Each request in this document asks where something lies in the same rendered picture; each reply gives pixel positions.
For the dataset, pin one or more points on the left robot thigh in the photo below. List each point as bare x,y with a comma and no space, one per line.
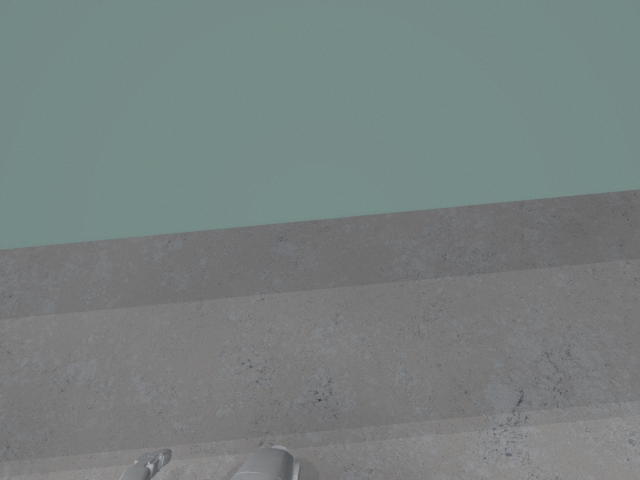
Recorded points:
269,464

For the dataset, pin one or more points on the left robot hand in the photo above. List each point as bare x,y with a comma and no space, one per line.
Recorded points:
147,465

